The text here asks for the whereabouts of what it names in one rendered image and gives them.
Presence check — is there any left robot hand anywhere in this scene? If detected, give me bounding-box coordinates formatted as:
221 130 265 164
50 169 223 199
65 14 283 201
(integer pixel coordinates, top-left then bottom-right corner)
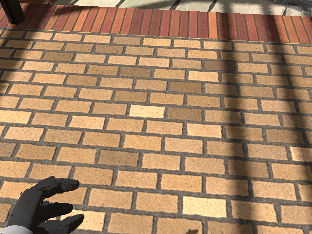
7 175 85 234

